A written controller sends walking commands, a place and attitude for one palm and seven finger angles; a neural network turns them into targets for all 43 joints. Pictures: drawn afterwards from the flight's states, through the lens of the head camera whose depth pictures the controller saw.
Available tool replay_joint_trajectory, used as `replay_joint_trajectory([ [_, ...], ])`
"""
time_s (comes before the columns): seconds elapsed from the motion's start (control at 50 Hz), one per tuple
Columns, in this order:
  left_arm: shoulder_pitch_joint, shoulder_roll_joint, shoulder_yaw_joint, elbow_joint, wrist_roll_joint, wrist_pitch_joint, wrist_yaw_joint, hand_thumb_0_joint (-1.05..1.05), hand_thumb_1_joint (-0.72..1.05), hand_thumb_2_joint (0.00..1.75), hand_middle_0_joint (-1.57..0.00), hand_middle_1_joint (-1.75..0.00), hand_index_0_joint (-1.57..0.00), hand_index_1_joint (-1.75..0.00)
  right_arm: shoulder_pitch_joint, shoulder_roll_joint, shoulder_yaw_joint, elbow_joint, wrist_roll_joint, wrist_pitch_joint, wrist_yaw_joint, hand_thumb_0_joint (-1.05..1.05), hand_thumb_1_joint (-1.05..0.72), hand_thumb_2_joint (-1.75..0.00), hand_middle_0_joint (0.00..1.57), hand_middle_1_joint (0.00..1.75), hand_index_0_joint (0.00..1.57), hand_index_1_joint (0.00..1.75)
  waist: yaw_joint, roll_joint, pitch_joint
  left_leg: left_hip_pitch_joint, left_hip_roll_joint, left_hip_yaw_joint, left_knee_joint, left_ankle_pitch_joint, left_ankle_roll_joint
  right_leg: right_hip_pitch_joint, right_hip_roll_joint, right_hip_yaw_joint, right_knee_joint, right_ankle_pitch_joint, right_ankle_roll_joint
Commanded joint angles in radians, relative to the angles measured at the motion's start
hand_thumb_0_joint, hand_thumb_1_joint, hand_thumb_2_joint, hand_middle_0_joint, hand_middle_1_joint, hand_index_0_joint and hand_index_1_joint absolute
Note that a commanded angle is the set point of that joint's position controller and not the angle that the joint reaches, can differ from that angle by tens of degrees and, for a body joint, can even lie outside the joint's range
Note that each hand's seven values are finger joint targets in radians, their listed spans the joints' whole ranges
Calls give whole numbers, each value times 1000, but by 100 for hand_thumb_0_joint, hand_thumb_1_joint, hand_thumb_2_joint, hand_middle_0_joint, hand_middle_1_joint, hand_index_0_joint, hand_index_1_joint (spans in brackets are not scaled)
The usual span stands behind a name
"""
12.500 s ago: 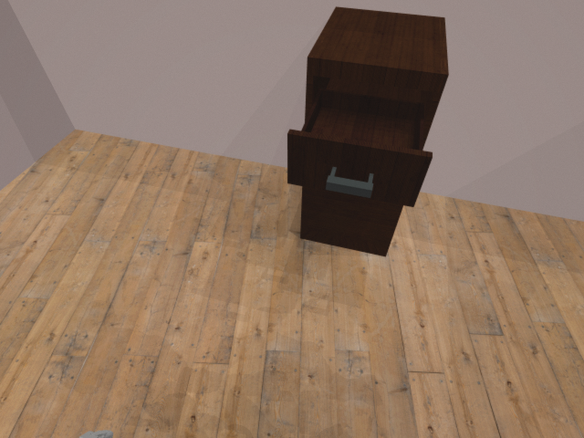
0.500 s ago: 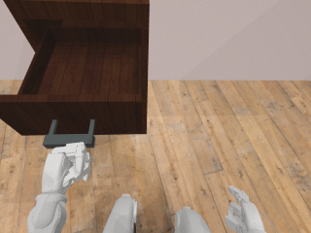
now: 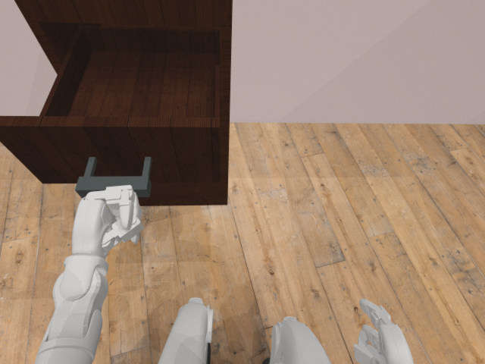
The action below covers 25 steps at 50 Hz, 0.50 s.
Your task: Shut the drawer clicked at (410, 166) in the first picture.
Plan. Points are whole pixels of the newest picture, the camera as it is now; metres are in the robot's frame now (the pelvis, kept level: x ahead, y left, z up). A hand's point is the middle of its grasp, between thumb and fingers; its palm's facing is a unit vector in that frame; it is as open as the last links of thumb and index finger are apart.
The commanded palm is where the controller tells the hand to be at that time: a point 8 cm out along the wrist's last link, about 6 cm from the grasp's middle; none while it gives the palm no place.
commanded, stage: push the drawer shut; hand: left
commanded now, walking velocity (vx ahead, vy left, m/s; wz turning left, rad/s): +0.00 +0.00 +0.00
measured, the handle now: (117, 175) +0.40 +0.24 +0.04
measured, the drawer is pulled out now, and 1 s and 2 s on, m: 0.26 0.12 0.01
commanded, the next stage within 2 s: none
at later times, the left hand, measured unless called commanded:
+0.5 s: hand (144, 179) +0.40 +0.19 +0.03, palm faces +0.08 -1.00 -0.05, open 2.9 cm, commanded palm +0.40 +0.23 +0.04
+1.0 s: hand (149, 147) +0.46 +0.20 +0.03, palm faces +0.09 -0.99 -0.05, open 2.9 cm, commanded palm +0.46 +0.24 +0.04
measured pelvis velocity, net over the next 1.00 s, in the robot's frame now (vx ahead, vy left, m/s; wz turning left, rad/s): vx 0.00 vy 0.01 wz -0.03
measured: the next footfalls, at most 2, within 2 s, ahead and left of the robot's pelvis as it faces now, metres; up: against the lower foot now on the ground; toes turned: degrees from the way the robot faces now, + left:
none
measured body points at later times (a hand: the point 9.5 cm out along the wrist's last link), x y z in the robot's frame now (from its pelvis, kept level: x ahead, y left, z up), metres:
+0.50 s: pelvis +0.00 +0.01 +0.00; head +0.11 +0.03 +0.44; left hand +0.39 +0.25 +0.04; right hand +0.12 -0.25 -0.10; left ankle +0.08 +0.12 -0.61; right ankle +0.02 -0.11 -0.61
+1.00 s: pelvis +0.00 +0.01 +0.00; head +0.13 +0.03 +0.43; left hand +0.45 +0.25 +0.04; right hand +0.07 -0.26 -0.12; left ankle +0.08 +0.12 -0.61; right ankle +0.02 -0.11 -0.61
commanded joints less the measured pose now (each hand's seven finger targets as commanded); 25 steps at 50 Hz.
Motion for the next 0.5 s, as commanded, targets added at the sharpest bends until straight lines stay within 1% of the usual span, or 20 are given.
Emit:
replay_joint_trajectory([
  [0.0, -411, 133, 64, -165, -16, -64, 24, 0, 90, 90, -140, -160, -140, -160, 3, -154, -57, -107, 3, -42, -15, 0, -90, -90, 20, 30, 20, 30, -61, 51, -311, 313, -28, -2, -206, -45, 32, 53, 20, 85, -268, 36, 5],
  [0.02, -451, 132, 58, -162, -15, -69, 24, 0, 90, 90, -140, -160, -140, -160, 5, -156, -57, -105, 3, -43, -15, 0, -90, -90, 20, 30, 20, 30, -66, 59, -310, 325, -26, -5, -210, -50, 30, 39, 20, 80, -265, 39, 5],
  [0.04, -464, 131, 59, -146, -14, -70, 25, 0, 90, 90, -140, -160, -140, -160, 9, -156, -58, -100, 2, -44, -14, 0, -90, -90, 20, 30, 20, 30, -64, 69, -314, 328, -29, -3, -210, -46, 29, 42, 19, 81, -265, 45, 4],
  [0.06, -474, 146, 74, -132, -12, -73, 28, 0, 90, 90, -140, -160, -140, -160, 13, -159, -59, -97, 2, -42, -14, 0, -90, -90, 20, 30, 20, 30, -60, 64, -323, 329, -27, -5, -213, -45, 28, 43, 19, 81, -264, 45, 4],
  [0.08, -476, 144, 73, -107, -8, -74, 30, 0, 90, 90, -140, -160, -140, -160, 21, -163, -60, -94, 1, -42, -13, 0, -90, -90, 20, 30, 20, 30, -66, 46, -321, 341, -25, -13, -217, -36, 30, 30, 23, 72, -258, 56, 4],
  [0.12, -518, 134, 62, -100, -3, -82, 32, 0, 90, 90, -140, -160, -140, -160, 22, -163, -61, -93, 0, -40, -10, 0, -90, -90, 20, 30, 20, 30, -61, 80, -331, 361, -26, -14, -225, -33, 25, 22, 19, 70, -254, 65, 2],
  [0.14, -534, 126, 57, -84, -2, -83, 33, 0, 90, 90, -140, -160, -140, -160, 27, -164, -62, -89, -2, -38, -8, 0, -90, -90, 20, 30, 20, 30, -67, 74, -333, 365, -27, -15, -226, -37, 25, 19, 18, 68, -256, 68, 3],
  [0.18, -547, 151, 81, -39, 3, -86, 39, 0, 90, 90, -140, -160, -140, -160, 39, -171, -64, -82, -2, -33, -8, 0, -90, -90, 20, 30, 20, 30, -71, 38, -331, 359, -24, -20, -227, -29, 27, 19, 21, 67, -255, 72, 4],
  [0.22, -604, 145, 70, -29, 9, -95, 42, 0, 90, 90, -140, -160, -140, -160, 42, -169, -64, -77, -2, -29, -5, 0, -90, -90, 20, 30, 20, 30, -72, 76, -340, 372, -25, -17, -228, -29, 23, 12, 18, 69, -253, 76, 4],
  [0.26, -623, 145, 73, -1, 15, -99, 44, 0, 90, 90, -140, -160, -140, -160, 51, -170, -66, -73, -4, -25, -4, 0, -90, -90, 20, 30, 20, 30, -72, 71, -355, 382, -25, -17, -228, -14, 23, 16, 19, 67, -251, 89, 3],
  [0.28, -640, 169, 92, 14, 16, -101, 45, 0, 90, 90, -140, -160, -140, -160, 61, -174, -66, -71, -6, -23, -3, 0, -90, -90, 20, 30, 20, 30, -75, 65, -359, 379, -24, -23, -228, -18, 24, 10, 21, 64, -244, 87, 3],
  [0.3, -658, 157, 81, 46, 21, -101, 44, 0, 90, 90, -140, -160, -140, -160, 61, -172, -65, -65, -4, -18, -3, 0, -90, -90, 20, 30, 20, 30, -81, 61, -342, 380, -23, -23, -233, -20, 23, 4, 21, 64, -251, 88, 3],
  [0.32, -699, 164, 83, 49, 21, -105, 44, 0, 90, 90, -140, -160, -140, -160, 65, -174, -66, -61, -5, -16, -3, 0, -90, -90, 20, 30, 20, 30, -87, 60, -347, 385, -22, -25, -232, -24, 22, -2, 21, 64, -248, 88, 5],
  [0.34, -707, 162, 88, 53, 20, -108, 44, 0, 90, 90, -140, -160, -140, -160, 71, -174, -67, -60, -6, -14, -2, 0, -90, -90, 20, 30, 20, 30, -80, 70, -371, 395, -24, -23, -229, -7, 22, 9, 20, 65, -247, 98, 4],
  [0.38, -721, 192, 111, 90, 22, -109, 42, 0, 90, 90, -140, -160, -140, -160, 82, -179, -67, -56, -7, -8, -3, 0, -90, -90, 20, 30, 20, 30, -82, 63, -372, 400, -23, -26, -228, 12, 24, 8, 23, 63, -246, 110, 2],
  [0.4, -733, 188, 111, 112, 25, -109, 39, 0, 90, 90, -140, -160, -140, -160, 82, -176, -67, -52, -7, -3, -3, 0, -90, -90, 20, 30, 20, 30, -80, 67, -367, 396, -23, -22, -228, 16, 21, 10, 21, 64, -248, 112, 3],
  [0.42, -770, 190, 109, 109, 24, -115, 39, 0, 90, 90, -140, -160, -140, -160, 84, -176, -66, -48, -7, -1, -2, 0, -90, -90, 20, 30, 20, 30, -85, 75, -381, 406, -22, -23, -225, 22, 22, 5, 22, 65, -245, 116, 4],
  [0.44, -783, 179, 98, 121, 29, -117, 37, 0, 90, 90, -140, -160, -140, -160, 88, -175, -67, -47, -7, 1, -1, 0, -90, -90, 20, 30, 20, 30, -85, 101, -383, 422, -21, -26, -228, 25, 18, -8, 22, 62, -242, 119, 1],
  [0.46, -796, 173, 98, 146, 27, -116, 39, 0, 90, 90, -140, -160, -140, -160, 95, -177, -69, -41, -8, 3, -1, 0, -90, -90, 20, 30, 20, 30, -96, 71, -380, 421, -20, -28, -226, 26, 20, -11, 22, 60, -246, 124, 4],
  [0.48, -808, 186, 107, 165, 28, -117, 38, 0, 90, 90, -140, -160, -140, -160, 103, -180, -68, -39, -10, 4, -1, 0, -90, -90, 20, 30, 20, 30, -98, 69, -384, 420, -20, -30, -221, 40, 23, -11, 25, 60, -242, 130, 3],
])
